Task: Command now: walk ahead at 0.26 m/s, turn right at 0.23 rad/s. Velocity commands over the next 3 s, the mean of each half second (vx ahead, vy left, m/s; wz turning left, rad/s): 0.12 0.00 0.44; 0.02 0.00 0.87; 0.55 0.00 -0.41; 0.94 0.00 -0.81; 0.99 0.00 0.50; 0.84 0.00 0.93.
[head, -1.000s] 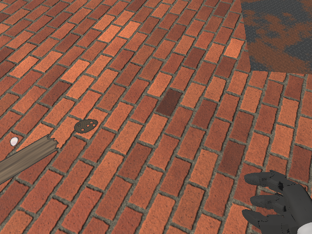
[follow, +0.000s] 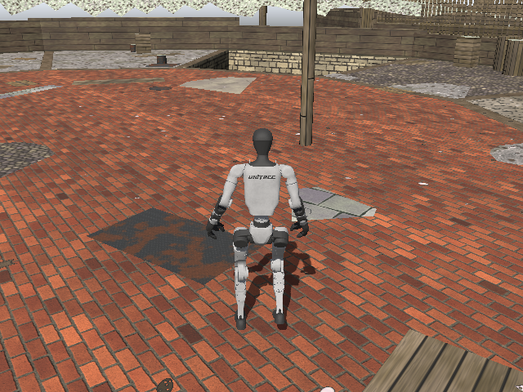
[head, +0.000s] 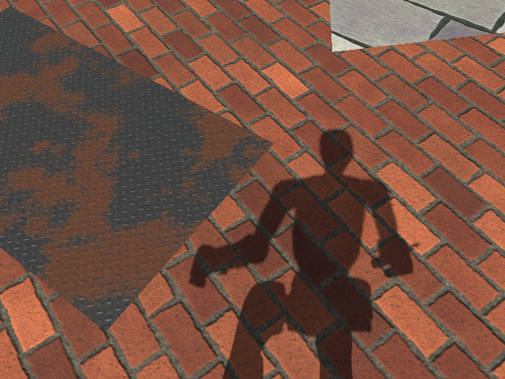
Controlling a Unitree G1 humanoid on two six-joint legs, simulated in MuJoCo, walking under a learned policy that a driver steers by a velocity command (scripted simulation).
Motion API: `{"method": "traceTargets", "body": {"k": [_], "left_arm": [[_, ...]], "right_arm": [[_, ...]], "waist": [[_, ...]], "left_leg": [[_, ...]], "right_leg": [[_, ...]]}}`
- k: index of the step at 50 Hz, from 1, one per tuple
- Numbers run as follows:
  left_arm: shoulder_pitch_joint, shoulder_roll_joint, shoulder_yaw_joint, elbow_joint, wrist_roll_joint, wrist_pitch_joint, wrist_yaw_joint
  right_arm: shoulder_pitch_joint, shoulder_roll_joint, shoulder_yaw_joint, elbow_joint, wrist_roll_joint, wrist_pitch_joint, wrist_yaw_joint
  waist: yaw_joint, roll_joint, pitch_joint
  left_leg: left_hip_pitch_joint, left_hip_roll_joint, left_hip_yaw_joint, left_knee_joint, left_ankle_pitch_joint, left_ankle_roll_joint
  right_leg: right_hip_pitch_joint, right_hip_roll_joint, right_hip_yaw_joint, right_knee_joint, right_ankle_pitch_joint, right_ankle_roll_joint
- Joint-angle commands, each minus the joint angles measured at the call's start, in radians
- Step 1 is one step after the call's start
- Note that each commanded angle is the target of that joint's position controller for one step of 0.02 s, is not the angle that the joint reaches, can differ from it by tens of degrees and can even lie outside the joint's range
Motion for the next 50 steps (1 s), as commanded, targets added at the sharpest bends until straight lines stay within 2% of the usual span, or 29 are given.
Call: {"method": "traceTargets", "body": {"k": [1, 2, 4, 6, 8, 9, 10, 11, 12, 13, 15, 17, 19, 21, 23, 25, 27, 28, 29, 30, 31, 32, 33, 34, 36, 40, 46, 48, 50], "left_arm": [[0.088, -0.059, -0.031, -0.062, 0.025, -0.012, -0.001], [0.084, -0.068, -0.039, -0.049, 0.036, -0.020, -0.006], [0.034, -0.041, -0.038, -0.047, 0.039, -0.030, -0.017], [-0.025, 0.003, -0.027, -0.064, 0.034, -0.032, -0.018], [-0.037, 0.036, -0.011, -0.071, 0.039, -0.033, -0.011], [-0.035, 0.070, 0.002, -0.079, 0.047, -0.032, -0.002], [-0.001, 0.138, 0.017, -0.095, 0.065, -0.025, 0.014], [0.015, 0.147, 0.025, -0.096, 0.075, -0.004, 0.019], [0.010, 0.102, 0.017, -0.100, 0.067, 0.000, 0.016], [-0.037, 0.060, 0.005, -0.099, 0.057, -0.004, 0.014], [-0.148, 0.020, -0.003, -0.103, 0.045, -0.015, 0.014], [-0.187, 0.014, 0.000, -0.093, 0.055, -0.022, 0.019], [-0.187, 0.009, 0.007, -0.082, 0.055, -0.026, 0.027], [-0.185, 0.029, 0.020, -0.071, 0.050, -0.025, 0.031], [-0.167, 0.058, 0.036, -0.057, 0.043, -0.023, 0.027], [-0.154, 0.072, 0.047, -0.043, 0.025, -0.026, 0.018], [-0.156, 0.057, 0.049, -0.029, 0.004, -0.026, 0.010], [-0.106, 0.021, 0.046, -0.003, 0.003, -0.023, 0.002], [-0.084, -0.020, 0.037, -0.024, 0.040, -0.018, -0.004], [-0.212, -0.017, 0.032, -0.090, 0.060, -0.020, 0.008], [-0.256, 0.018, 0.041, -0.091, 0.046, -0.020, 0.016], [-0.244, 0.017, 0.043, -0.083, 0.033, -0.023, 0.024], [-0.208, 0.025, 0.048, -0.058, 0.040, -0.024, 0.034], [-0.187, 0.036, 0.054, -0.052, 0.047, -0.026, 0.038], [-0.161, 0.019, 0.051, -0.035, 0.043, -0.033, 0.027], [-0.180, -0.017, 0.033, -0.024, 0.032, -0.042, 0.016], [-0.178, 0.013, 0.037, -0.011, 0.022, -0.056, -0.006], [-0.124, 0.031, 0.037, 0.011, 0.026, -0.062, -0.016], [-0.086, 0.016, 0.029, 0.021, 0.033, -0.069, -0.029]], "right_arm": [[-0.029, -0.137, -0.038, -0.011, 0.012, -0.028, 0.017], [-0.046, -0.136, -0.037, 0.000, 0.022, -0.027, 0.022], [-0.031, -0.170, -0.048, 0.021, 0.043, -0.016, 0.026], [-0.024, -0.214, -0.061, 0.025, 0.054, -0.003, 0.025], [-0.022, -0.213, -0.062, 0.025, 0.065, 0.009, 0.021], [0.002, -0.178, -0.053, 0.027, 0.062, 0.011, 0.020], [0.019, -0.112, -0.035, 0.008, 0.038, 0.010, 0.023], [0.142, -0.077, -0.023, 0.010, 0.041, 0.019, 0.022], [0.121, -0.162, -0.049, 0.013, 0.051, 0.037, 0.019], [0.117, -0.190, -0.069, 0.015, 0.059, 0.056, 0.011], [0.149, -0.181, -0.081, 0.033, 0.048, 0.101, -0.016], [0.152, -0.139, -0.078, 0.015, 0.042, 0.122, -0.023], [0.117, -0.106, -0.070, -0.016, 0.042, 0.126, -0.016], [0.077, -0.080, -0.059, -0.046, 0.038, 0.124, 0.003], [0.063, -0.093, -0.062, -0.067, 0.038, 0.125, 0.023], [0.071, -0.115, -0.073, -0.080, 0.040, 0.135, 0.038], [0.122, -0.122, -0.088, -0.067, 0.038, 0.145, 0.039], [0.165, -0.158, -0.106, -0.055, 0.028, 0.144, 0.027], [0.199, -0.313, -0.145, -0.072, 0.021, 0.136, 0.004], [0.171, -0.351, -0.142, -0.114, -0.017, 0.107, 0.011], [0.164, -0.313, -0.135, -0.113, -0.022, 0.084, 0.022], [0.125, -0.291, -0.129, -0.111, -0.002, 0.071, 0.016], [0.069, -0.249, -0.118, -0.120, 0.026, 0.074, 0.006], [0.019, -0.223, -0.108, -0.134, 0.039, 0.084, -0.006], [0.002, -0.201, -0.100, -0.151, 0.032, 0.096, -0.023], [0.021, -0.222, -0.112, -0.157, 0.038, 0.106, -0.037], [-0.006, -0.235, -0.120, -0.181, 0.038, 0.122, -0.027], [-0.033, -0.211, -0.107, -0.186, 0.032, 0.122, -0.021], [-0.039, -0.167, -0.081, -0.178, 0.031, 0.123, -0.017]], "waist": [[0.046, 0.097, -0.182], [0.049, 0.096, -0.222], [0.034, 0.112, -0.245], [0.032, 0.109, -0.229], [0.050, 0.111, -0.215], [0.050, 0.098, -0.216], [0.044, -0.036, -0.278], [0.024, -0.236, -0.375], [0.061, -0.198, -0.361], [0.034, -0.161, -0.286], [-0.014, -0.125, -0.214], [-0.036, -0.119, -0.189], [-0.028, -0.107, -0.201], [-0.014, -0.100, -0.224], [-0.008, -0.112, -0.244], [-0.013, -0.123, -0.244], [-0.048, -0.091, -0.239], [-0.053, 0.008, -0.210], [-0.029, 0.360, -0.167], [-0.063, 0.385, -0.210], [-0.087, 0.244, -0.232], [-0.050, 0.195, -0.210], [-0.017, 0.133, -0.207], [0.005, 0.142, -0.209], [0.019, 0.146, -0.247], [0.002, 0.136, -0.254], [-0.015, 0.201, -0.232], [-0.015, 0.220, -0.275], [0.003, 0.200, -0.285]], "left_leg": [[0.085, 0.235, -0.213, -0.198, 0.672, 0.236], [0.076, 0.209, -0.179, -0.186, 0.703, 0.235], [0.088, 0.188, -0.174, -0.173, 0.661, 0.234], [0.095, 0.187, -0.213, -0.143, 0.544, 0.216], [0.050, 0.154, -0.251, -0.083, 0.344, 0.160], [0.001, 0.107, -0.252, -0.024, 0.206, 0.112], [-0.113, 0.023, -0.193, 0.160, -0.092, 0.046], [-0.259, -0.040, -0.095, 0.386, -0.523, -0.011], [-0.302, -0.009, -0.118, 0.595, -0.519, -0.041], [-0.342, 0.013, -0.124, 0.682, -0.455, -0.051], [-0.331, 0.048, -0.126, 0.731, -0.348, -0.086], [-0.277, 0.054, -0.095, 0.723, -0.268, -0.107], [-0.248, 0.071, -0.084, 0.614, -0.216, -0.106], [-0.176, 0.082, -0.069, 0.472, -0.185, -0.087], [-0.109, 0.073, -0.039, 0.374, -0.171, -0.062], [-0.060, 0.060, -0.011, 0.280, -0.167, -0.031], [0.061, 0.018, 0.020, 0.113, -0.068, 0.019], [0.143, 0.007, -0.042, 0.008, 0.039, 0.064], [0.283, 0.256, -0.421, -0.087, 0.485, 0.183], [0.257, 0.348, -0.673, -0.144, 0.466, 0.358], [0.273, 0.320, -0.606, -0.166, 0.354, 0.345], [0.262, 0.268, -0.547, -0.160, 0.292, 0.293], [0.252, 0.231, -0.497, -0.143, 0.254, 0.244], [0.215, 0.210, -0.470, -0.134, 0.259, 0.222], [0.194, 0.168, -0.446, -0.121, 0.294, 0.210], [0.208, 0.129, -0.497, -0.104, 0.203, 0.200], [0.143, 0.094, -0.634, -0.091, 0.105, 0.193], [0.172, 0.105, -0.609, -0.039, 0.199, 0.185], [0.123, 0.083, -0.576, 0.006, 0.221, 0.163]], "right_leg": [[0.070, -0.049, 0.028, -0.292, 0.067, -0.009], [0.155, -0.050, 0.018, -0.418, 0.168, -0.016], [0.234, -0.013, 0.002, -0.559, 0.314, -0.014], [0.268, 0.012, 0.001, -0.663, 0.374, -0.029], [0.375, 0.018, -0.004, -0.809, 0.475, -0.064], [0.453, -0.034, 0.030, -0.854, 0.567, -0.098], [0.591, -0.235, 0.188, -0.832, 0.875, -0.172], [0.673, -0.470, 0.356, -0.853, 0.938, -0.339], [0.604, -0.451, 0.377, -0.910, 0.774, -0.392], [0.544, -0.391, 0.299, -0.937, 0.629, -0.353], [0.426, -0.328, 0.175, -0.977, 0.492, -0.293], [0.339, -0.299, 0.070, -1.003, 0.501, -0.280], [0.352, -0.300, 0.003, -0.994, 0.520, -0.277], [0.361, -0.313, -0.048, -0.976, 0.550, -0.272], [0.377, -0.342, -0.073, -0.957, 0.578, -0.265], [0.396, -0.365, -0.094, -0.920, 0.564, -0.240], [0.351, -0.342, -0.153, -0.815, 0.460, -0.164], [0.266, -0.280, -0.205, -0.676, 0.319, -0.097], [-0.030, -0.140, -0.297, -0.327, -0.069, 0.016], [-0.204, -0.009, -0.086, -0.118, -0.214, 0.041], [-0.233, -0.016, 0.002, -0.043, -0.155, 0.014], [-0.239, -0.023, 0.034, -0.062, -0.057, -0.010], [-0.235, -0.040, 0.049, -0.094, 0.021, -0.014], [-0.201, -0.037, 0.055, -0.124, 0.074, -0.011], [-0.136, -0.001, 0.052, -0.154, 0.142, 0.002], [-0.091, 0.048, 0.076, -0.391, 0.189, 0.024], [0.049, 0.081, 0.106, -0.602, 0.174, 0.015], [0.120, 0.047, 0.082, -0.655, 0.184, 0.000], [0.282, 0.018, 0.046, -0.807, 0.333, -0.031]]}}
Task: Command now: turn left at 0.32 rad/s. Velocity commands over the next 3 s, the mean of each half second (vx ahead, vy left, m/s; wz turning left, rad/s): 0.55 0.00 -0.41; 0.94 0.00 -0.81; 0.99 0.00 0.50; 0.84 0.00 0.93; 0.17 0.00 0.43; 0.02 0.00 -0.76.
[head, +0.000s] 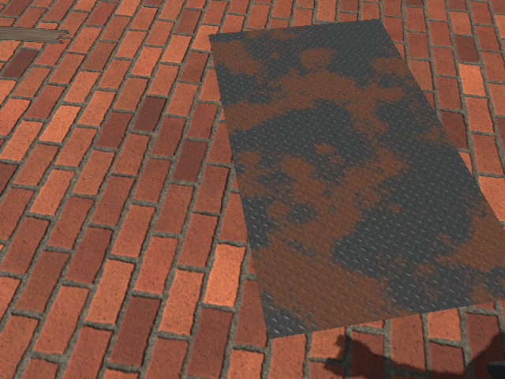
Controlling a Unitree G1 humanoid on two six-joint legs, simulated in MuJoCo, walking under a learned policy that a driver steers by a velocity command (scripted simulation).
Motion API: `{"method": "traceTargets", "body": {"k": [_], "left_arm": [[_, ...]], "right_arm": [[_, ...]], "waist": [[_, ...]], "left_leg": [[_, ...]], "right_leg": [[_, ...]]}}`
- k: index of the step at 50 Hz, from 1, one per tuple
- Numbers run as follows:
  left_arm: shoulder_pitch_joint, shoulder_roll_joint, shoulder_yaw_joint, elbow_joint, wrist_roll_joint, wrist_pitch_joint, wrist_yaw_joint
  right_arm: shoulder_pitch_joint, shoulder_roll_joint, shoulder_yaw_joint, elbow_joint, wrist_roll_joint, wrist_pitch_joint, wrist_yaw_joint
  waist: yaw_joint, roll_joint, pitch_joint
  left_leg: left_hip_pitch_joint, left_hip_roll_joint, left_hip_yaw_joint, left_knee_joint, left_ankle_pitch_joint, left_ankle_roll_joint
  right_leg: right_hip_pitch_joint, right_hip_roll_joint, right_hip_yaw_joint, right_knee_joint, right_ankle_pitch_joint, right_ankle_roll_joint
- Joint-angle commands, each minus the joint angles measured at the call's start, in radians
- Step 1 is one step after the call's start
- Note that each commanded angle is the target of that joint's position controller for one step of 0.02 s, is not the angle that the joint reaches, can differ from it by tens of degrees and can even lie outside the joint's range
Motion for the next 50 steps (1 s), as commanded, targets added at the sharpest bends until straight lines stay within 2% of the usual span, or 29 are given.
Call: {"method": "traceTargets", "body": {"k": [1, 2, 3, 4, 5, 6, 10, 12, 13, 14, 15, 16, 17, 18, 19, 20, 23, 27, 31, 33, 35, 36, 37, 38, 39, 41, 44, 48, 50], "left_arm": [[0.008, 0.078, 0.010, -0.064, 0.018, -0.023, -0.017], [0.004, 0.064, -0.010, -0.075, 0.044, -0.021, -0.019], [-0.015, 0.097, -0.010, -0.059, 0.052, -0.016, -0.016], [0.012, 0.149, 0.012, -0.078, 0.016, -0.009, -0.015], [0.077, 0.181, 0.021, -0.070, 0.001, -0.005, -0.009], [0.112, 0.204, 0.026, -0.065, -0.012, -0.005, -0.002], [0.177, 0.157, 0.019, -0.064, -0.041, -0.005, 0.024], [0.146, 0.148, 0.021, -0.090, -0.043, 0.006, 0.030], [0.102, 0.225, 0.058, -0.067, 0.044, 0.035, -0.011], [0.090, 0.187, 0.059, -0.084, 0.033, 0.043, -0.022], [0.070, 0.141, 0.050, -0.095, 0.016, 0.037, -0.024], [0.069, 0.050, 0.026, -0.125, -0.001, 0.027, -0.026], [0.030, 0.002, 0.001, -0.179, -0.005, 0.013, -0.026], [-0.042, 0.059, 0.000, -0.211, 0.014, 0.009, -0.034], [-0.036, 0.082, 0.008, -0.195, 0.022, 0.010, -0.047], [0.009, 0.092, 0.013, -0.169, 0.031, 0.015, -0.062], [0.011, 0.096, 0.010, -0.161, 0.039, 0.034, -0.099], [-0.096, 0.091, -0.008, -0.205, 0.036, 0.043, -0.117], [-0.217, 0.062, -0.041, -0.245, 0.035, 0.042, -0.130], [-0.152, 0.063, -0.043, -0.226, 0.029, 0.041, -0.110], [0.169, 0.133, -0.008, -0.145, 0.019, 0.031, -0.084], [0.398, 0.199, 0.029, -0.068, 0.028, 0.027, -0.065], [0.312, 0.319, 0.058, -0.057, 0.030, 0.036, -0.043], [0.340, 0.383, 0.073, -0.102, 0.018, 0.044, -0.039], [0.346, 0.356, 0.070, -0.078, 0.025, 0.045, -0.031], [0.288, 0.269, 0.047, -0.057, 0.026, 0.022, -0.012], [0.215, 0.190, 0.011, -0.065, 0.013, -0.011, -0.011], [0.263, 0.141, -0.011, -0.017, 0.011, -0.061, -0.022], [0.309, 0.143, -0.013, 0.010, -0.004, -0.083, -0.030]], "right_arm": [[0.034, -0.056, 0.000, -0.044, -0.013, -0.014, 0.005], [0.109, 0.036, 0.033, -0.015, -0.043, -0.019, 0.009], [0.119, 0.010, 0.027, -0.040, -0.039, -0.027, 0.013], [0.054, -0.082, 0.006, -0.045, -0.030, -0.045, 0.013], [-0.023, -0.130, -0.011, -0.053, -0.012, -0.066, 0.016], [-0.039, -0.134, -0.017, -0.046, -0.012, -0.085, 0.019], [-0.072, -0.001, 0.017, -0.034, -0.021, -0.156, 0.037], [-0.064, 0.026, 0.016, -0.025, -0.003, -0.172, 0.039], [0.032, 0.003, 0.025, 0.015, -0.055, -0.123, 0.043], [0.071, 0.001, 0.016, 0.034, -0.055, -0.103, 0.026], [0.153, -0.045, 0.006, 0.048, -0.045, -0.099, 0.007], [0.248, -0.126, -0.008, 0.052, -0.044, -0.107, -0.007], [0.203, -0.235, -0.030, 0.038, -0.067, -0.103, -0.018], [0.175, -0.189, -0.030, 0.048, -0.084, -0.108, -0.014], [0.146, -0.114, -0.003, 0.048, -0.078, -0.117, -0.001], [0.142, -0.087, 0.007, 0.053, -0.072, -0.125, 0.007], [0.206, -0.091, 0.011, 0.101, -0.061, -0.143, 0.016], [0.253, -0.084, 0.011, 0.153, -0.061, -0.163, 0.026], [0.298, -0.096, 0.011, 0.206, -0.064, -0.163, 0.021], [0.309, -0.139, 0.006, 0.225, -0.060, -0.156, 0.017], [0.291, -0.218, -0.012, 0.217, -0.057, -0.129, 0.017], [0.252, -0.216, -0.009, 0.193, -0.057, -0.128, 0.021], [0.296, -0.040, 0.033, 0.140, -0.064, -0.132, 0.051], [0.181, -0.073, 0.035, 0.048, -0.059, -0.159, 0.055], [0.058, -0.116, 0.030, 0.013, -0.059, -0.174, 0.055], [0.103, -0.083, 0.051, 0.038, -0.063, -0.181, 0.045], [0.172, -0.077, 0.056, 0.055, -0.096, -0.119, 0.044], [-0.020, -0.015, 0.087, 0.005, -0.073, -0.110, 0.066], [-0.076, 0.012, 0.097, 0.008, -0.054, -0.118, 0.080]], "waist": [[-0.010, 0.108, -0.182], [-0.046, -0.063, -0.218], [-0.108, -0.253, -0.125], [-0.035, -0.263, -0.043], [0.016, -0.254, 0.011], [0.018, -0.210, 0.021], [0.023, -0.166, -0.015], [-0.007, -0.208, -0.018], [-0.048, -0.164, -0.014], [-0.063, -0.112, -0.023], [-0.102, -0.102, -0.048], [-0.144, 0.056, -0.108], [-0.126, 0.185, -0.094], [-0.111, 0.112, -0.062], [-0.083, 0.065, -0.019], [-0.064, 0.074, -0.010], [-0.060, 0.096, 0.028], [-0.057, 0.086, 0.102], [-0.073, 0.072, 0.164], [-0.019, 0.093, 0.084], [0.154, 0.133, -0.120], [0.265, 0.081, -0.232], [0.122, -0.220, -0.222], [0.157, -0.207, -0.381], [0.171, -0.093, -0.274], [0.062, 0.017, -0.071], [-0.040, 0.000, 0.012], [0.001, -0.017, 0.128], [0.042, -0.016, 0.108]], "left_leg": [[0.115, 0.216, -0.186, -0.054, 0.177, 0.086], [0.079, 0.118, -0.066, 0.056, -0.190, 0.029], [-0.002, 0.050, 0.078, 0.088, -0.305, -0.020], [-0.083, 0.069, 0.150, 0.203, -0.281, -0.046], [-0.154, 0.082, 0.160, 0.287, -0.285, -0.056], [-0.191, 0.098, 0.167, 0.338, -0.283, -0.062], [-0.038, 0.075, 0.222, 0.118, -0.183, -0.068], [0.103, 0.043, 0.239, -0.057, -0.151, -0.071], [0.157, 0.020, 0.290, -0.188, -0.150, -0.057], [0.321, 0.024, 0.316, -0.261, -0.023, -0.057], [0.575, 0.101, 0.271, -0.241, -0.004, -0.043], [0.723, 0.353, 0.039, -0.319, -0.230, -0.006], [0.632, 0.598, -0.276, -0.399, -0.501, 0.084], [0.516, 0.648, -0.329, -0.379, -0.541, 0.151], [0.481, 0.571, -0.228, -0.383, -0.496, 0.135], [0.459, 0.507, -0.119, -0.394, -0.414, 0.105], [0.421, 0.426, 0.107, -0.436, -0.215, 0.074], [0.405, 0.423, 0.286, -0.476, -0.054, 0.056], [0.384, 0.408, 0.466, -0.492, 0.235, 0.035], [0.411, 0.408, 0.535, -0.318, 0.927, 0.025], [0.357, 0.443, 0.532, 0.119, 1.284, 0.031], [0.136, 0.419, 0.520, 0.450, 1.070, 0.004], [-0.307, 0.234, 0.498, 0.839, -0.127, -0.050], [-0.451, 0.135, 0.289, 1.028, -0.231, -0.062], [-0.541, 0.189, 0.192, 1.010, -0.116, -0.044], [-0.440, 0.270, 0.206, 0.838, -0.068, -0.043], [-0.310, 0.299, 0.203, 0.698, -0.161, -0.081], [-0.300, 0.304, 0.305, 0.328, 0.144, -0.075], [-0.214, 0.266, 0.361, 0.157, 0.351, -0.031]], "right_leg": [[0.207, -0.092, 0.026, -0.207, 0.216, -0.054], [0.282, -0.229, 0.203, -0.303, 0.173, -0.100], [0.181, -0.295, 0.382, -0.370, -0.199, -0.236], [0.149, -0.320, 0.499, -0.453, -0.537, -0.296], [0.141, -0.343, 0.566, -0.493, -0.575, -0.306], [0.163, -0.333, 0.565, -0.485, -0.537, -0.294], [0.156, -0.175, 0.376, -0.442, -0.281, -0.222], [0.094, -0.115, 0.348, -0.409, -0.229, -0.219], [0.083, -0.050, 0.275, -0.313, -0.221, -0.209], [-0.031, -0.022, 0.262, -0.255, -0.216, -0.179], [-0.248, 0.016, 0.230, -0.176, -0.226, -0.118], [-0.411, 0.063, 0.115, 0.084, -0.296, -0.084], [-0.573, 0.035, 0.017, 0.295, -0.237, -0.073], [-0.579, -0.112, 0.004, 0.405, -0.144, -0.078], [-0.585, -0.111, 0.002, 0.455, -0.095, -0.078], [-0.562, -0.112, -0.012, 0.489, -0.061, -0.069], [-0.564, -0.132, -0.065, 0.603, 0.016, -0.068], [-0.569, -0.166, -0.085, 0.526, 0.092, -0.083], [-0.404, -0.148, -0.238, 0.282, 0.072, -0.159], [-0.189, -0.045, -0.331, 0.225, -0.012, -0.219], [0.192, 0.062, -0.333, 0.219, -0.123, -0.271], [0.542, 0.065, -0.226, 0.128, -0.109, -0.298], [0.776, -0.177, 0.211, -0.031, -0.368, -0.363], [0.831, -0.317, 0.711, -0.257, -0.471, -0.448], [0.782, -0.305, 0.671, -0.314, -0.394, -0.419], [0.458, -0.254, 0.493, -0.334, -0.180, -0.380], [0.176, -0.159, 0.351, -0.376, -0.068, -0.397], [0.080, -0.086, 0.151, -0.501, 0.176, -0.331], [0.130, -0.077, 0.065, -0.527, 0.430, -0.264]]}}
Over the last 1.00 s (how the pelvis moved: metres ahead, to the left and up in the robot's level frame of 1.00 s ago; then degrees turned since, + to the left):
0.12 0.04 0.00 45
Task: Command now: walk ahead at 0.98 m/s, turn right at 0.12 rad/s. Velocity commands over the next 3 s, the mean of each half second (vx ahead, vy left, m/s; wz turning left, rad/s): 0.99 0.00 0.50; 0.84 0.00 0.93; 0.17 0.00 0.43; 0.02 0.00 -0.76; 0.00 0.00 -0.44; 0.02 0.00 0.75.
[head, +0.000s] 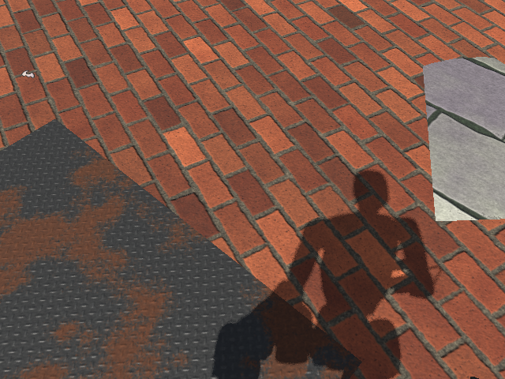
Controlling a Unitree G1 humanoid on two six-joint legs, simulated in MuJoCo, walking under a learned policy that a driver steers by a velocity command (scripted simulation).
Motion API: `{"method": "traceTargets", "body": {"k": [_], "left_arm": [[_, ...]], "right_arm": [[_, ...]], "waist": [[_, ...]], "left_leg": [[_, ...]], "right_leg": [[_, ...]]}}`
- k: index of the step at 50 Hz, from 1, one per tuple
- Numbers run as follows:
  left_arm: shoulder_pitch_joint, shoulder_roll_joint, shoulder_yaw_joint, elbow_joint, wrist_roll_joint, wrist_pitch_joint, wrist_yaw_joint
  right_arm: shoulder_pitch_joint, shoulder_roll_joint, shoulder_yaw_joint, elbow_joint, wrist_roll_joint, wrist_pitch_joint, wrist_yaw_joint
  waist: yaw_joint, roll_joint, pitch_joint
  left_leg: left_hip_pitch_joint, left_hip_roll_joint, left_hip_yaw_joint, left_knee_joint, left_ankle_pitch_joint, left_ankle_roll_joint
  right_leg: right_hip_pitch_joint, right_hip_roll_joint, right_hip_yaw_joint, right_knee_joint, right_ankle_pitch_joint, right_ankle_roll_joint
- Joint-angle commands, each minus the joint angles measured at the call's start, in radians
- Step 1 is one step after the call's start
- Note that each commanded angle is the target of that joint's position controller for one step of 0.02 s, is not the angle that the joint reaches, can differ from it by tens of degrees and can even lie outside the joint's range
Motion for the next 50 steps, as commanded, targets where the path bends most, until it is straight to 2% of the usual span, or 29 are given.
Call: {"method": "traceTargets", "body": {"k": [1, 5, 7, 8, 9, 10, 11, 12, 14, 17, 21, 24, 26, 28, 29, 30, 31, 32, 33, 34, 36, 38, 40, 43, 45, 46, 47, 49, 50], "left_arm": [[-0.009, 0.129, 0.025, -0.034, -0.019, -0.058, -0.002], [0.022, 0.189, 0.029, 0.016, 0.006, -0.061, 0.025], [-0.013, 0.220, 0.039, 0.015, 0.047, -0.039, 0.050], [-0.056, 0.227, 0.044, 0.006, 0.068, -0.022, 0.060], [-0.147, 0.235, 0.047, -0.011, 0.071, -0.007, 0.066], [-0.212, 0.120, 0.016, -0.047, 0.074, -0.023, 0.057], [-0.054, 0.032, -0.009, -0.102, 0.012, -0.046, 0.025], [-0.133, 0.092, -0.024, -0.108, 0.035, -0.064, 0.030], [-0.249, 0.112, -0.032, -0.132, 0.050, -0.075, 0.019], [-0.258, 0.060, -0.058, -0.172, 0.086, -0.018, 0.008], [-0.488, 0.036, -0.087, -0.277, 0.048, -0.017, -0.014], [-0.526, 0.030, -0.084, -0.288, 0.023, -0.019, -0.012], [-0.518, 0.059, -0.072, -0.285, 0.026, -0.024, -0.002], [-0.347, 0.129, -0.036, -0.235, 0.024, -0.033, 0.020], [-0.162, 0.167, -0.013, -0.191, 0.025, -0.038, 0.035], [0.068, 0.243, 0.021, -0.158, 0.048, -0.042, 0.058], [0.058, 0.307, 0.035, -0.161, 0.082, -0.038, 0.058], [-0.032, 0.288, 0.052, -0.157, 0.063, -0.022, 0.052], [-0.113, 0.161, 0.027, -0.171, 0.056, -0.020, 0.049], [-0.134, 0.102, 0.013, -0.149, 0.053, -0.020, 0.044], [-0.061, 0.057, -0.002, -0.077, 0.049, -0.030, 0.042], [-0.045, 0.033, -0.006, -0.034, 0.022, -0.047, 0.031], [-0.071, 0.017, -0.008, -0.019, 0.012, -0.061, 0.020], [-0.155, 0.047, -0.003, -0.016, 0.004, -0.071, 0.026], [-0.121, 0.098, 0.009, -0.003, -0.002, -0.075, 0.036], [-0.186, 0.262, 0.060, -0.068, -0.031, -0.067, 0.070], [-0.219, 0.292, 0.073, -0.088, -0.039, -0.058, 0.088], [-0.234, 0.247, 0.071, -0.116, -0.044, -0.036, 0.094], [-0.204, 0.139, 0.046, -0.102, -0.036, -0.037, 0.075]], "right_arm": [[-0.121, -0.052, -0.007, -0.056, 0.029, -0.012, 0.018], [-0.101, -0.103, -0.026, -0.013, 0.042, -0.017, 0.018], [0.063, -0.162, -0.049, 0.043, 0.051, -0.010, 0.009], [0.258, -0.197, -0.068, 0.108, 0.056, -0.003, 0.000], [0.494, -0.225, -0.089, 0.180, 0.053, 0.002, -0.012], [0.612, -0.264, -0.107, 0.220, 0.047, 0.015, -0.024], [0.451, -0.316, -0.119, 0.204, 0.022, 0.019, -0.021], [0.338, -0.232, -0.117, 0.150, 0.032, 0.017, -0.012], [0.300, -0.145, -0.098, 0.176, 0.043, 0.011, -0.011], [0.287, -0.147, -0.086, 0.201, 0.048, -0.019, -0.021], [0.277, -0.186, -0.109, 0.181, 0.055, -0.040, -0.018], [0.323, -0.219, -0.127, 0.190, 0.073, -0.043, -0.008], [0.344, -0.230, -0.135, 0.196, 0.068, -0.035, -0.017], [0.334, -0.272, -0.146, 0.195, 0.054, -0.032, -0.024], [0.282, -0.287, -0.149, 0.183, 0.049, -0.036, -0.021], [0.247, -0.198, -0.126, 0.154, 0.045, -0.049, -0.022], [0.331, -0.032, -0.083, 0.092, 0.093, -0.050, -0.027], [0.324, -0.096, -0.074, 0.088, 0.078, -0.032, -0.032], [0.208, -0.148, -0.085, 0.104, 0.053, -0.016, -0.030], [0.149, -0.148, -0.089, 0.097, 0.043, -0.007, -0.016], [0.075, -0.106, -0.083, 0.074, 0.016, 0.016, 0.015], [0.061, -0.053, -0.066, 0.032, 0.021, 0.044, 0.031], [-0.023, -0.050, -0.055, -0.018, 0.018, 0.054, 0.039], [-0.107, -0.041, -0.035, -0.064, 0.014, 0.043, 0.054], [-0.093, -0.044, -0.033, -0.045, 0.015, 0.037, 0.071], [-0.024, -0.099, -0.067, -0.044, 0.109, 0.008, 0.059], [0.035, -0.145, -0.082, -0.033, 0.112, 0.003, 0.057], [0.296, -0.252, -0.145, 0.034, 0.091, 0.023, 0.034], [0.293, -0.261, -0.156, 0.037, 0.102, 0.040, -0.002]], "waist": [[0.027, -0.019, 0.096], [0.000, -0.071, 0.009], [-0.101, -0.133, -0.091], [-0.192, -0.143, -0.168], [-0.331, -0.104, -0.211], [-0.336, 0.067, -0.221], [-0.115, 0.394, -0.288], [-0.148, 0.099, -0.244], [-0.080, -0.143, -0.057], [0.011, -0.098, 0.058], [-0.043, -0.034, 0.128], [-0.102, 0.012, 0.056], [-0.110, 0.022, 0.014], [-0.026, 0.026, -0.124], [0.087, 0.025, -0.213], [0.177, -0.057, -0.349], [0.074, -0.386, -0.490], [0.046, -0.363, -0.445], [0.064, -0.186, -0.266], [0.055, -0.094, -0.148], [0.034, -0.107, -0.040], [-0.014, -0.162, -0.038], [-0.037, -0.110, 0.021], [-0.077, -0.080, 0.090], [-0.080, -0.072, 0.062], [-0.111, -0.144, -0.006], [-0.159, -0.163, -0.062], [-0.268, -0.102, -0.192], [-0.241, 0.120, -0.125]], "left_leg": [[0.224, -0.058, 0.114, -0.223, 0.297, 0.057], [0.284, -0.189, 0.159, -0.336, 0.244, 0.129], [0.418, -0.274, 0.164, -0.299, 0.093, 0.156], [0.570, -0.296, 0.163, -0.281, 0.040, 0.171], [0.778, -0.258, 0.123, -0.351, 0.009, 0.218], [1.005, -0.124, -0.083, -0.238, -0.139, 0.270], [1.232, 0.111, -0.788, -0.469, -0.312, 0.495], [1.137, 0.109, -0.853, -0.607, -0.400, 0.473], [0.796, 0.038, -0.638, -0.667, -0.344, 0.381], [0.498, -0.085, -0.453, -0.707, -0.231, 0.351], [0.280, -0.162, -0.342, -0.802, -0.066, 0.313], [0.395, -0.146, -0.346, -0.765, 0.197, 0.256], [0.551, -0.136, -0.354, -0.666, 0.332, 0.222], [0.639, -0.143, -0.343, -0.396, 0.584, 0.174], [0.553, -0.174, -0.329, -0.163, 0.538, 0.153], [0.405, -0.219, -0.265, 0.160, 0.260, 0.152], [0.127, -0.313, -0.156, 0.474, -0.418, 0.126], [-0.022, -0.225, -0.109, 0.575, -0.328, 0.139], [-0.059, -0.163, -0.083, 0.544, -0.236, 0.140], [-0.037, -0.131, -0.070, 0.482, -0.190, 0.134], [0.005, -0.086, -0.071, 0.422, -0.185, 0.126], [-0.027, -0.064, -0.054, 0.420, -0.174, 0.121], [-0.056, -0.065, -0.016, 0.370, -0.117, 0.112], [0.110, -0.115, 0.088, 0.003, 0.067, 0.101], [0.306, -0.203, 0.199, -0.166, 0.176, 0.113], [0.390, -0.222, 0.156, -0.166, 0.164, 0.099], [0.469, -0.239, 0.141, -0.197, 0.133, 0.114], [0.824, -0.248, 0.069, -0.284, 0.244, 0.187], [0.991, -0.189, -0.028, -0.412, 0.385, 0.244]], "right_leg": [[-0.221, -0.236, 0.075, -0.267, 0.573, -0.020], [0.108, -0.299, -0.043, -0.193, 1.133, 0.063], [0.199, -0.347, -0.086, 0.044, 1.492, 0.104], [0.183, -0.356, -0.109, 0.276, 1.571, 0.116], [0.044, -0.320, -0.160, 0.658, 1.477, 0.132], [-0.298, -0.192, -0.147, 1.122, 0.572, 0.126], [-0.781, -0.033, -0.036, 1.395, -0.194, 0.192], [-0.824, -0.125, 0.068, 1.323, -0.049, 0.149], [-0.723, -0.220, 0.046, 1.122, 0.047, 0.130], [-0.650, -0.279, 0.010, 0.955, -0.008, 0.174], [-0.491, -0.293, -0.081, 0.483, 0.252, 0.224], [-0.355, -0.247, -0.101, 0.313, 0.467, 0.208], [-0.336, -0.221, -0.089, 0.221, 0.412, 0.196], [-0.137, -0.172, -0.086, 0.199, 0.240, 0.176], [0.073, -0.218, -0.065, 0.218, 0.183, 0.163], [0.306, -0.411, 0.117, 0.232, -0.154, 0.134], [0.505, -0.720, 0.666, 0.044, -0.367, 0.052], [0.426, -0.713, 0.818, -0.052, -0.539, -0.006], [0.281, -0.635, 0.607, -0.043, -0.485, 0.018], [0.143, -0.585, 0.422, -0.039, -0.260, 0.039], [0.011, -0.500, 0.160, -0.040, 0.102, 0.093], [-0.008, -0.504, 0.078, -0.069, 0.209, 0.102], [-0.056, -0.488, -0.059, -0.097, 0.476, 0.107], [-0.183, -0.396, -0.279, -0.116, 0.719, 0.143], [-0.190, -0.365, -0.342, -0.039, 0.909, 0.159], [-0.146, -0.365, -0.306, 0.043, 1.082, 0.184], [-0.121, -0.394, -0.289, 0.134, 1.202, 0.195], [-0.220, -0.382, -0.262, 0.542, 1.048, 0.209], [-0.452, -0.219, -0.276, 0.895, 0.112, 0.258]]}}
Over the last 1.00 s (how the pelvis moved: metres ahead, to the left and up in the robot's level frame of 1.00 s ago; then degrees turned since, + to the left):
0.44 -0.28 0.00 -40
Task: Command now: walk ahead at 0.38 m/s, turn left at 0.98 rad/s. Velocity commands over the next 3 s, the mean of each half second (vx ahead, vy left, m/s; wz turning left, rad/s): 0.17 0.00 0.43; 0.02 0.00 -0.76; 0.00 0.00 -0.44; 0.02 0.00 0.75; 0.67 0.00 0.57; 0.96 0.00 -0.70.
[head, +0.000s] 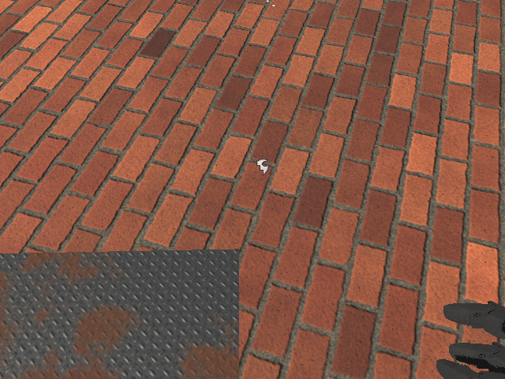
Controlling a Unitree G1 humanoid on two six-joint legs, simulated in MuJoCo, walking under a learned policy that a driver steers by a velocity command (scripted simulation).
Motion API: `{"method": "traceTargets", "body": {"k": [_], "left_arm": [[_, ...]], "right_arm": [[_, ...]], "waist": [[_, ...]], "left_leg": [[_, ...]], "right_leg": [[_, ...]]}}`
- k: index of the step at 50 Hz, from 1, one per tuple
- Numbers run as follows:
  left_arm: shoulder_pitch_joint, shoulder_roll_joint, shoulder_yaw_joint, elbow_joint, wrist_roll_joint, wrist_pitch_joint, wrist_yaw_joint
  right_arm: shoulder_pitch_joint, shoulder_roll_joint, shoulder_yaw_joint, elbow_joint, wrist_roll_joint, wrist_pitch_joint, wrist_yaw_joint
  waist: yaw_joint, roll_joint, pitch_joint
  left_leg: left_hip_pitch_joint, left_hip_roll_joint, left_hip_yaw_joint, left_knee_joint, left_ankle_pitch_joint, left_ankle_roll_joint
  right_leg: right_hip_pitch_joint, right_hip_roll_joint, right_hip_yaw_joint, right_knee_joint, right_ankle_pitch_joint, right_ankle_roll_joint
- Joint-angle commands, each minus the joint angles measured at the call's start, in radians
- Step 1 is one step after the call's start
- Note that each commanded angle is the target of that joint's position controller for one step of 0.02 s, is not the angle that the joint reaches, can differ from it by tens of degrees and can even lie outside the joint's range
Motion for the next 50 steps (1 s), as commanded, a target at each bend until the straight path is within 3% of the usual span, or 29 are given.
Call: {"method": "traceTargets", "body": {"k": [1, 2, 3, 4, 5, 6, 8, 10, 13, 17, 19, 20, 21, 22, 23, 24, 25, 27, 29, 32, 36, 38, 39, 40, 41, 42, 43, 45, 50], "left_arm": [[-0.084, 0.029, -0.007, -0.203, 0.055, -0.036, -0.016], [-0.061, 0.129, -0.005, -0.242, 0.025, -0.049, -0.031], [-0.139, 0.195, 0.007, -0.253, 0.011, -0.050, -0.033], [-0.183, 0.192, 0.013, -0.259, 0.021, -0.039, -0.025], [-0.186, 0.178, 0.013, -0.245, 0.032, -0.025, -0.017], [-0.188, 0.183, 0.020, -0.243, 0.034, -0.012, -0.012], [-0.223, 0.154, 0.019, -0.251, 0.042, 0.002, -0.007], [-0.264, 0.085, 0.002, -0.265, 0.046, 0.004, -0.005], [-0.260, 0.051, -0.010, -0.239, 0.037, 0.016, -0.019], [-0.347, 0.042, -0.015, -0.264, 0.035, 0.018, -0.037], [-0.364, 0.060, -0.001, -0.274, 0.031, 0.008, -0.049], [-0.391, 0.097, 0.010, -0.296, 0.037, 0.005, -0.051], [-0.420, 0.164, 0.024, -0.322, 0.044, 0.006, -0.051], [-0.387, 0.194, 0.039, -0.314, 0.048, 0.020, -0.050], [-0.288, 0.160, 0.039, -0.290, 0.039, 0.031, -0.049], [-0.202, 0.162, 0.044, -0.273, 0.033, 0.040, -0.048], [-0.200, 0.168, 0.048, -0.278, 0.029, 0.045, -0.046], [-0.282, 0.159, 0.053, -0.304, 0.017, 0.061, -0.030], [-0.319, 0.130, 0.053, -0.313, 0.009, 0.089, -0.020], [-0.289, 0.133, 0.068, -0.310, 0.011, 0.112, -0.007], [-0.279, 0.161, 0.092, -0.314, 0.000, 0.125, -0.002], [-0.303, 0.156, 0.092, -0.320, -0.014, 0.127, -0.002], [-0.283, 0.128, 0.084, -0.319, -0.016, 0.128, -0.003], [-0.291, 0.095, 0.076, -0.343, -0.019, 0.127, -0.006], [-0.252, 0.147, 0.094, -0.337, -0.013, 0.112, -0.016], [-0.232, 0.204, 0.110, -0.308, -0.004, 0.110, -0.023], [-0.208, 0.198, 0.111, -0.280, 0.001, 0.118, -0.024], [-0.179, 0.140, 0.092, -0.267, 0.007, 0.133, -0.026], [-0.335, 0.091, 0.052, -0.355, -0.007, 0.127, -0.047]], "right_arm": [[0.339, -0.259, -0.084, 0.013, -0.044, 0.017, -0.058], [0.335, -0.254, -0.089, -0.040, -0.090, 0.009, -0.049], [0.237, -0.241, -0.095, -0.074, -0.066, 0.006, -0.042], [0.175, -0.185, -0.085, -0.085, -0.024, -0.001, -0.044], [0.148, -0.158, -0.074, -0.087, 0.002, -0.003, -0.046], [0.124, -0.164, -0.078, -0.087, 0.000, -0.001, -0.049], [0.122, -0.148, -0.080, -0.068, -0.009, 0.006, -0.065], [0.130, -0.150, -0.084, -0.049, -0.009, 0.022, -0.090], [0.141, -0.103, -0.068, -0.027, -0.014, 0.056, -0.120], [0.177, 0.002, -0.020, 0.022, -0.035, 0.047, -0.102], [0.178, -0.011, -0.020, 0.037, -0.047, 0.032, -0.087], [0.233, -0.021, -0.024, 0.053, -0.052, 0.022, -0.085], [0.326, -0.029, -0.032, 0.065, -0.059, 0.014, -0.089], [0.345, -0.046, -0.037, 0.071, -0.046, 0.015, -0.099], [0.255, -0.072, -0.045, 0.044, -0.043, 0.022, -0.108], [0.181, -0.092, -0.054, 0.024, -0.032, 0.039, -0.113], [0.167, -0.074, -0.056, 0.028, -0.030, 0.056, -0.112], [0.145, -0.038, -0.050, 0.026, -0.029, 0.071, -0.110], [0.125, 0.000, -0.043, 0.030, -0.024, 0.066, -0.112], [0.120, 0.014, -0.042, 0.050, -0.015, 0.048, -0.104], [0.151, -0.026, -0.055, 0.080, -0.007, 0.022, -0.089], [0.221, -0.048, -0.069, 0.113, -0.006, 0.014, -0.087], [0.250, -0.088, -0.082, 0.122, -0.015, 0.015, -0.092], [0.236, -0.167, -0.094, 0.117, -0.049, 0.022, -0.093], [0.142, -0.149, -0.089, 0.087, -0.088, 0.015, -0.092], [0.067, -0.083, -0.071, 0.055, -0.083, 0.012, -0.104], [0.025, -0.039, -0.058, 0.041, -0.064, 0.013, -0.116], [0.021, -0.027, -0.046, 0.038, -0.041, 0.021, -0.133], [0.161, -0.085, -0.058, 0.062, -0.053, 0.046, -0.137]], "waist": [[-0.137, 0.263, -0.271], [-0.178, 0.166, -0.603], [-0.148, -0.030, -0.497], [-0.101, -0.139, -0.383], [-0.063, -0.199, -0.273], [-0.037, -0.183, -0.199], [-0.028, -0.149, -0.152], [-0.032, -0.127, -0.186], [-0.062, -0.035, -0.291], [-0.105, 0.052, -0.218], [-0.097, 0.061, -0.166], [-0.117, 0.034, -0.138], [-0.177, -0.100, -0.128], [-0.167, -0.254, -0.142], [-0.106, -0.301, -0.165], [-0.046, -0.268, -0.187], [-0.047, -0.194, -0.194], [-0.075, -0.151, -0.160], [-0.087, -0.181, -0.151], [-0.072, -0.247, -0.189], [-0.071, -0.283, -0.191], [-0.111, -0.263, -0.191], [-0.110, -0.205, -0.212], [-0.086, 0.069, -0.181], [-0.052, 0.189, -0.140], [-0.032, 0.118, -0.121], [-0.023, 0.056, -0.109], [-0.034, 0.038, -0.083], [-0.138, 0.067, -0.072]], "left_leg": [[0.957, 0.245, -0.517, 0.007, 0.829, 0.209], [1.099, 0.414, -0.831, -0.126, 0.536, 0.404], [0.936, 0.357, -0.820, -0.208, 0.290, 0.360], [0.797, 0.293, -0.762, -0.231, 0.157, 0.306], [0.633, 0.249, -0.715, -0.253, 0.161, 0.267], [0.489, 0.220, -0.659, -0.266, 0.245, 0.248], [0.315, 0.156, -0.566, -0.252, 0.386, 0.208], [0.247, 0.098, -0.494, -0.206, 0.473, 0.162], [0.220, 0.070, -0.377, -0.146, 0.402, 0.082], [0.207, 0.128, -0.406, -0.140, 0.088, 0.054], [0.206, 0.135, -0.393, -0.095, -0.020, 0.022], [0.226, 0.099, -0.378, -0.060, -0.111, -0.016], [0.213, 0.018, -0.315, 0.034, -0.280, -0.067], [0.145, -0.062, -0.178, 0.192, -0.425, -0.137], [0.067, -0.068, -0.153, 0.300, -0.563, -0.179], [-0.021, -0.071, -0.196, 0.459, -0.692, -0.194], [-0.044, -0.060, -0.235, 0.564, -0.665, -0.200], [-0.048, -0.030, -0.250, 0.544, -0.545, -0.198], [0.027, -0.044, -0.204, 0.362, -0.475, -0.199], [0.122, -0.068, -0.208, 0.170, -0.458, -0.202], [0.249, -0.068, -0.231, -0.048, -0.396, -0.174], [0.400, -0.030, -0.222, -0.226, -0.277, -0.144], [0.531, 0.080, -0.282, -0.280, -0.260, -0.104], [0.570, 0.293, -0.527, -0.334, -0.310, 0.020], [0.466, 0.424, -0.634, -0.361, -0.187, 0.093], [0.425, 0.406, -0.535, -0.347, -0.133, 0.085], [0.401, 0.334, -0.422, -0.323, -0.134, 0.041], [0.409, 0.290, -0.310, -0.299, -0.054, 0.026], [0.570, 0.314, -0.192, -0.287, 0.118, 0.075]], "right_leg": [[-0.774, 0.098, 0.180, 0.909, -0.306, 0.043], [-0.838, 0.109, 0.421, 1.057, -0.263, 0.046], [-0.834, 0.068, 0.438, 0.937, -0.182, 0.017], [-0.835, 0.028, 0.432, 0.830, -0.150, 0.010], [-0.801, 0.010, 0.421, 0.760, -0.144, 0.019], [-0.755, 0.004, 0.415, 0.684, -0.134, 0.032], [-0.671, -0.002, 0.401, 0.525, -0.122, 0.053], [-0.612, 0.030, 0.362, 0.339, -0.029, 0.066], [-0.480, 0.028, 0.306, 0.185, 0.229, 0.066], [-0.407, -0.015, 0.316, 0.045, 0.298, 0.016], [-0.335, 0.006, 0.297, -0.113, 0.339, -0.038], [-0.331, -0.015, 0.348, -0.165, 0.501, -0.073], [-0.312, -0.107, 0.482, -0.179, 0.771, -0.137], [-0.279, -0.211, 0.640, -0.243, 0.762, -0.268], [-0.234, -0.272, 0.848, -0.304, 0.644, -0.354], [-0.168, -0.284, 0.934, -0.337, 0.487, -0.371], [-0.169, -0.255, 0.915, -0.336, 0.348, -0.333], [-0.249, -0.180, 0.815, -0.344, 0.217, -0.258], [-0.302, -0.082, 0.729, -0.360, 0.139, -0.197], [-0.276, -0.053, 0.748, -0.367, 0.090, -0.199], [-0.298, -0.053, 0.840, -0.396, 0.021, -0.204], [-0.376, -0.014, 0.836, -0.378, -0.046, -0.165], [-0.476, 0.038, 0.786, -0.293, -0.163, -0.122], [-0.679, 0.161, 0.581, -0.055, -0.246, -0.078], [-0.735, 0.159, 0.480, 0.203, -0.212, -0.035], [-0.728, 0.103, 0.445, 0.345, -0.145, -0.011], [-0.709, 0.096, 0.424, 0.414, -0.078, -0.001], [-0.757, 0.072, 0.383, 0.575, -0.010, 0.023], [-0.852, -0.038, 0.269, 0.423, 0.042, 0.078]]}}
Over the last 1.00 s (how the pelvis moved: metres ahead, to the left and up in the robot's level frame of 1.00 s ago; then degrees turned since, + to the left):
0.95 0.17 -0.03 44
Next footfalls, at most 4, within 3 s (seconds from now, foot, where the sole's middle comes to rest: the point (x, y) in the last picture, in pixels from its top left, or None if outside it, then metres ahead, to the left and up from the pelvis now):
0.40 right None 0.35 -0.17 -0.74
0.78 left None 0.27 0.03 -0.74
1.22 right None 0.23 -0.24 -0.74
1.74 left None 0.31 -0.02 -0.74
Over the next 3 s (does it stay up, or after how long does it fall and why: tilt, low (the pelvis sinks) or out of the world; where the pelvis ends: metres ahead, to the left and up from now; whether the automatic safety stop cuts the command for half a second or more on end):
stays up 0.86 -0.01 0.00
